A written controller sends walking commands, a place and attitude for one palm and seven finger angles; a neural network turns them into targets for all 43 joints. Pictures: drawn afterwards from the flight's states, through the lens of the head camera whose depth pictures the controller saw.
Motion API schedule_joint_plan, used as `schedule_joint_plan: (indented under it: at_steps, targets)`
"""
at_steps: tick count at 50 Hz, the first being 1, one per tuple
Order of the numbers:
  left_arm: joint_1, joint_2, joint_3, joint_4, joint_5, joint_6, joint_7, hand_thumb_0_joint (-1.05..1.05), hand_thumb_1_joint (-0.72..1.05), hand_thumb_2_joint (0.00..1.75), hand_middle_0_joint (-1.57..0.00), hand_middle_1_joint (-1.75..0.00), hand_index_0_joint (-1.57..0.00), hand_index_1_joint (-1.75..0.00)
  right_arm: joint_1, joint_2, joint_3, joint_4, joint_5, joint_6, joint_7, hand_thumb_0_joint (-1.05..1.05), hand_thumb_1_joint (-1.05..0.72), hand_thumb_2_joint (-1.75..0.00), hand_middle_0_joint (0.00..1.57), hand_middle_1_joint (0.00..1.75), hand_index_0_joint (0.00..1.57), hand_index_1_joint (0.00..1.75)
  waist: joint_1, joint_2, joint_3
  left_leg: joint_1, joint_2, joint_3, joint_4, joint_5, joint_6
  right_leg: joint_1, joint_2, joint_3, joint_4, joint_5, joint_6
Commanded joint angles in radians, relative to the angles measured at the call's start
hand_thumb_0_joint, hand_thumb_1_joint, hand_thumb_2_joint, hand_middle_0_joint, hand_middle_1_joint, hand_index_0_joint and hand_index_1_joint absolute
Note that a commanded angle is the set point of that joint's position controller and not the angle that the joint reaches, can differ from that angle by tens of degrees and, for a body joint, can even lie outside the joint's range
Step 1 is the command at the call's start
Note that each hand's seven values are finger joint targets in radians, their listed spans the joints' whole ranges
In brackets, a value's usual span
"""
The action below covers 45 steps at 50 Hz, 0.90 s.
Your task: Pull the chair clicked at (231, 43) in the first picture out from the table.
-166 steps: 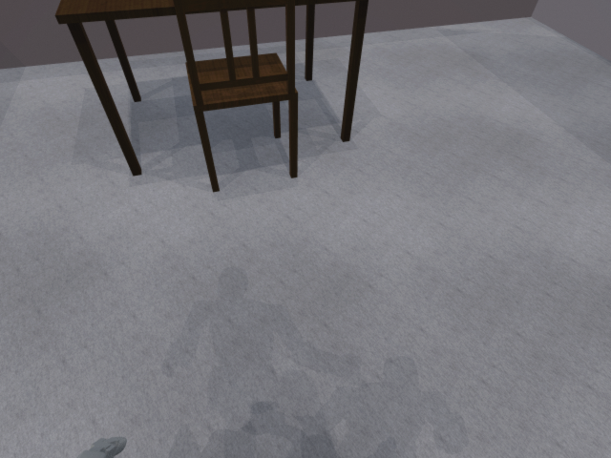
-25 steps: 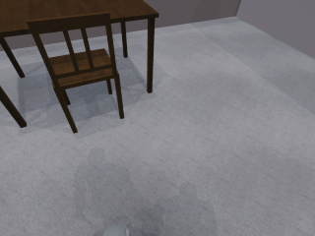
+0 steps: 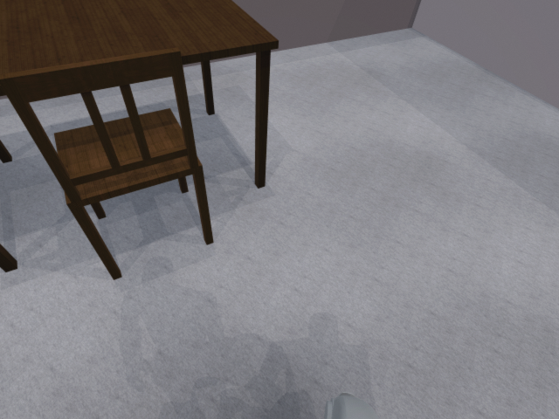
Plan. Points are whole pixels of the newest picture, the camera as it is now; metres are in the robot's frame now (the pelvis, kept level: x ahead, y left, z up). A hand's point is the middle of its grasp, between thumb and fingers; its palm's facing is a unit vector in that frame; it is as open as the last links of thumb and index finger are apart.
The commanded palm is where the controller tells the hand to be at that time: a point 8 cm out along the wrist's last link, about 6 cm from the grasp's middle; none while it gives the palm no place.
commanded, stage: walk to a spot facing it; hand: left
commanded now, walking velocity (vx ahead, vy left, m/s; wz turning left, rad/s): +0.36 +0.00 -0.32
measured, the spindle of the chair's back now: (101, 131) +0.79 +0.54 -0.11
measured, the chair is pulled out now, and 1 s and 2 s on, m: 0.00 0.00 0.00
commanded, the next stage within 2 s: turn to face it in 0.26 s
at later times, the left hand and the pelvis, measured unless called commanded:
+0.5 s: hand (226, 350) +0.26 +0.11 -0.17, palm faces -0.02 -0.98 -0.21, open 7.2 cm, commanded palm none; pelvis +0.21 -0.07 +0.00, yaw -3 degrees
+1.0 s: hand (200, 310) +0.34 +0.17 -0.17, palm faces +0.25 -0.93 -0.27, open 7.3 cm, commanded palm none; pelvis +0.29 -0.06 -0.01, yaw +12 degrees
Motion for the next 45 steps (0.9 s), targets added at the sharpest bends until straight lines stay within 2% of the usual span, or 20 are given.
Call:
schedule_joint_plan:
  at_steps: [1, 4, 5, 7, 8, 9, 10, 11, 14, 16, 19, 29, 32, 33, 34, 35, 36, 38, 41, 45]
  targets:
    - [-0.109, -0.012, -0.010, -0.091, -0.002, -0.018, -0.012, 0.00, 0.90, 0.90, -0.20, -0.30, -0.20, -0.30, 0.092, -0.125, -0.020, -0.012, 0.002, -0.013, -0.006, 0.00, -0.90, -0.90, 0.20, 0.30, 0.20, 0.30, -0.042, 0.171, 0.122, -0.007, 0.245, -0.068, -0.169, 0.318, 0.102, -0.041, -0.001, -0.057, -0.244, 0.041, -0.003]
    - [-0.154, -0.006, -0.012, -0.102, -0.005, -0.029, -0.007, 0.00, 0.90, 0.90, -0.20, -0.30, -0.20, -0.30, 0.136, -0.133, -0.022, 0.013, -0.004, -0.004, -0.004, 0.00, -0.90, -0.90, 0.20, 0.30, 0.20, 0.30, -0.061, 0.180, 0.122, 0.049, 0.268, -0.051, -0.113, 0.436, 0.096, 0.018, 0.035, -0.085, -0.351, 0.002, -0.032]
    - [-0.136, -0.001, -0.008, -0.100, -0.004, -0.032, -0.006, 0.00, 0.90, 0.90, -0.20, -0.30, -0.20, -0.30, 0.126, -0.138, -0.024, 0.014, -0.004, -0.002, -0.005, 0.00, -0.90, -0.90, 0.20, 0.30, 0.20, 0.30, -0.045, 0.181, 0.113, 0.053, 0.279, -0.037, -0.078, 0.514, 0.093, 0.059, 0.047, -0.088, -0.369, -0.009, -0.048]
    - [0.004, 0.031, 0.003, -0.062, 0.000, -0.045, -0.003, 0.00, 0.90, 0.90, -0.20, -0.30, -0.20, -0.30, 0.095, -0.163, -0.028, 0.009, -0.001, 0.002, -0.007, 0.00, -0.90, -0.90, 0.20, 0.30, 0.20, 0.30, 0.026, 0.152, 0.027, 0.059, 0.269, -0.011, 0.117, 0.718, 0.073, 0.259, 0.100, -0.118, -0.426, -0.040, -0.080]
    - [0.156, 0.065, 0.015, -0.012, 0.005, -0.055, 0.000, 0.00, 0.90, 0.90, -0.20, -0.30, -0.20, -0.30, 0.064, -0.174, -0.030, 0.002, 0.005, 0.003, -0.004, 0.00, -0.90, -0.90, 0.20, 0.30, 0.20, 0.30, 0.100, 0.116, -0.056, -0.001, 0.231, 0.023, 0.313, 0.708, 0.042, 0.463, 0.120, -0.121, -0.488, 0.018, -0.092]
    - [0.276, 0.157, 0.038, 0.022, 0.011, -0.067, 0.012, 0.00, 0.90, 0.90, -0.20, -0.30, -0.20, -0.30, 0.093, -0.138, -0.024, -0.007, 0.015, 0.004, 0.010, 0.00, -0.90, -0.90, 0.20, 0.30, 0.20, 0.30, 0.143, -0.064, -0.169, -0.229, 0.160, 0.045, 0.598, 0.452, 0.009, 0.719, -0.026, 0.061, -0.518, 0.038, -0.138]
    - [0.341, 0.258, 0.062, 0.035, -0.002, -0.070, 0.023, 0.00, 0.90, 0.90, -0.20, -0.30, -0.20, -0.30, 0.127, -0.070, -0.010, -0.041, 0.024, 0.002, 0.010, 0.00, -0.90, -0.90, 0.20, 0.30, 0.20, 0.30, 0.126, -0.277, -0.266, -0.486, -0.005, -0.027, 0.925, -0.250, -0.037, 0.885, -0.293, 0.520, -0.637, 0.170, -0.250]
    - [0.308, 0.266, 0.060, 0.029, -0.025, -0.064, 0.031, 0.00, 0.90, 0.90, -0.20, -0.30, -0.20, -0.30, 0.045, -0.098, -0.012, -0.063, 0.028, 0.009, 0.006, 0.00, -0.90, -0.90, 0.20, 0.30, 0.20, 0.30, 0.123, -0.177, -0.229, -0.546, 0.016, -0.177, 1.047, -0.278, -0.010, 0.830, -0.308, 0.561, -0.719, 0.188, -0.283]
    - [0.070, 0.141, 0.022, -0.030, -0.022, -0.071, 0.039, 0.00, 0.90, 0.90, -0.20, -0.30, -0.20, -0.30, -0.014, -0.073, -0.016, -0.052, 0.014, 0.022, 0.007, 0.00, -0.90, -0.90, 0.20, 0.30, 0.20, 0.30, 0.021, 0.014, -0.047, -0.528, 0.117, -0.247, 1.016, -0.061, -0.008, 0.479, -0.236, 0.321, -0.769, 0.059, -0.209]
    - [0.031, 0.086, -0.001, -0.029, -0.014, -0.083, 0.041, 0.00, 0.90, 0.90, -0.20, -0.30, -0.20, -0.30, 0.034, -0.039, -0.008, -0.025, 0.003, 0.049, 0.008, 0.00, -0.90, -0.90, 0.20, 0.30, 0.20, 0.30, -0.030, 0.036, -0.012, -0.450, 0.117, -0.234, 0.919, -0.010, -0.019, 0.332, -0.176, 0.176, -0.801, 0.108, -0.166]
    - [0.032, 0.056, -0.011, -0.019, -0.007, -0.090, 0.045, 0.00, 0.90, 0.90, -0.20, -0.30, -0.20, -0.30, 0.065, -0.019, -0.008, -0.022, 0.002, 0.070, 0.011, 0.00, -0.90, -0.90, 0.20, 0.30, 0.20, 0.30, -0.060, -0.028, -0.009, -0.435, 0.105, -0.220, 0.789, 0.015, -0.037, 0.305, -0.149, 0.067, -0.809, 0.207, -0.157]
    - [0.083, 0.113, -0.003, -0.009, -0.008, -0.056, 0.054, 0.00, 0.90, 0.90, -0.20, -0.30, -0.20, -0.30, -0.191, -0.070, 0.000, -0.136, 0.010, 0.078, 0.029, 0.00, -0.90, -0.90, 0.20, 0.30, 0.20, 0.30, 0.012, -0.046, 0.020, -0.438, 0.062, -0.155, 0.402, 0.021, -0.038, 0.504, -0.213, -0.046, -0.680, 0.423, -0.135]
    - [0.075, 0.138, 0.007, -0.027, -0.014, -0.041, 0.055, 0.00, 0.90, 0.90, -0.20, -0.30, -0.20, -0.30, -0.131, -0.108, -0.008, -0.135, 0.003, 0.082, 0.026, 0.00, -0.90, -0.90, 0.20, 0.30, 0.20, 0.30, -0.024, -0.013, -0.028, -0.289, 0.016, -0.124, 0.263, 0.092, -0.021, 0.510, -0.191, -0.107, -0.501, 0.472, -0.089]
    - [0.075, 0.137, 0.008, -0.037, -0.020, -0.035, 0.053, 0.00, 0.90, 0.90, -0.20, -0.30, -0.20, -0.30, -0.067, -0.143, -0.020, -0.128, 0.000, 0.080, 0.024, 0.00, -0.90, -0.90, 0.20, 0.30, 0.20, 0.30, -0.055, 0.049, -0.070, -0.157, 0.026, -0.148, 0.187, 0.272, -0.002, 0.445, -0.159, -0.139, -0.365, 0.409, -0.050]
    - [0.081, 0.102, 0.008, -0.064, -0.029, -0.030, 0.050, 0.00, 0.90, 0.90, -0.20, -0.30, -0.20, -0.30, -0.002, -0.237, -0.040, -0.132, -0.007, 0.074, 0.019, 0.00, -0.90, -0.90, 0.20, 0.30, 0.20, 0.30, -0.076, 0.286, -0.118, -0.015, 0.217, -0.414, 0.122, 0.610, 0.096, 0.262, -0.048, -0.182, -0.152, 0.068, 0.025]
    - [0.053, 0.072, -0.005, -0.110, -0.034, -0.026, 0.050, 0.00, 0.90, 0.90, -0.20, -0.30, -0.20, -0.30, 0.043, -0.300, -0.048, -0.127, 0.002, 0.078, 0.012, 0.00, -0.90, -0.90, 0.20, 0.30, 0.20, 0.30, -0.087, 0.411, -0.143, 0.022, 0.392, -0.638, 0.051, 0.906, 0.240, 0.124, 0.056, -0.115, 0.089, -0.523, 0.061]
    - [0.015, 0.092, -0.001, -0.125, -0.024, -0.013, 0.058, 0.00, 0.90, 0.90, -0.20, -0.30, -0.20, -0.30, 0.021, -0.294, -0.048, -0.123, 0.008, 0.086, 0.008, 0.00, -0.90, -0.90, 0.20, 0.30, 0.20, 0.30, -0.076, 0.260, -0.139, -0.028, 0.385, -0.594, 0.031, 0.663, 0.259, 0.115, 0.036, -0.003, 0.147, -0.523, 0.044]
    - [-0.033, 0.082, 0.010, -0.125, -0.016, -0.003, 0.051, 0.00, 0.90, 0.90, -0.20, -0.30, -0.20, -0.30, -0.094, -0.252, -0.045, -0.164, 0.006, 0.084, 0.000, 0.00, -0.90, -0.90, 0.20, 0.30, 0.20, 0.30, -0.054, 0.232, -0.077, -0.130, 0.288, -0.560, -0.005, 0.373, 0.201, 0.065, 0.007, 0.028, 0.152, -0.389, 0.046]
    - [0.007, 0.076, 0.015, -0.116, -0.016, 0.007, 0.041, 0.00, 0.90, 0.90, -0.20, -0.30, -0.20, -0.30, -0.182, -0.240, -0.042, -0.201, 0.005, 0.080, 0.001, 0.00, -0.90, -0.90, 0.20, 0.30, 0.20, 0.30, -0.016, 0.164, -0.091, -0.188, 0.202, -0.448, -0.019, 0.287, 0.153, 0.121, 0.017, 0.032, 0.086, -0.271, 0.059]
    - [-0.018, 0.078, 0.017, -0.148, -0.017, 0.021, 0.044, 0.00, 0.90, 0.90, -0.20, -0.30, -0.20, -0.30, -0.178, -0.257, -0.055, -0.217, 0.003, 0.088, 0.007, 0.00, -0.90, -0.90, 0.20, 0.30, 0.20, 0.30, -0.027, 0.154, -0.091, -0.201, 0.181, -0.477, -0.040, 0.189, 0.161, 0.148, 0.034, 0.028, -0.039, -0.260, 0.070]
